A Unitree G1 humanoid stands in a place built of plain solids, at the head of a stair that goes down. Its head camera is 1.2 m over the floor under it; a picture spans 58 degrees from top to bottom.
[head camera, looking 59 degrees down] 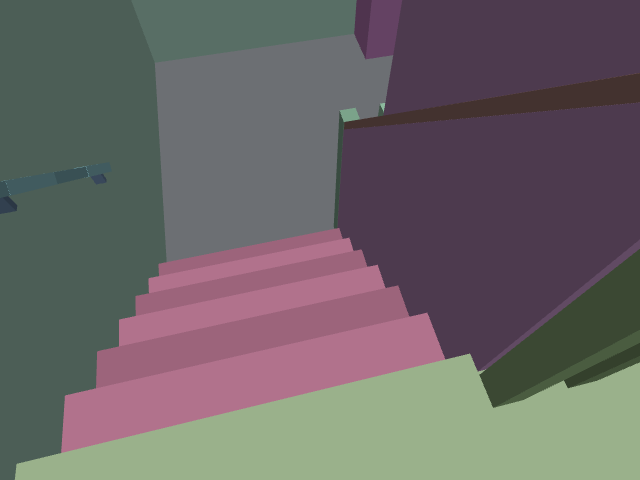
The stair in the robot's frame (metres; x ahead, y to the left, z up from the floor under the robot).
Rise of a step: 0.21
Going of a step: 0.21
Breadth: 1.20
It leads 13 degrees to the left of straight ahead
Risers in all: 7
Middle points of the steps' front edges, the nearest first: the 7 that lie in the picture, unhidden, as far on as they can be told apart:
0.21 0.17 0.00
0.42 0.21 -0.21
0.62 0.26 -0.42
0.82 0.31 -0.63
1.03 0.36 -0.84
1.23 0.40 -1.04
1.43 0.45 -1.25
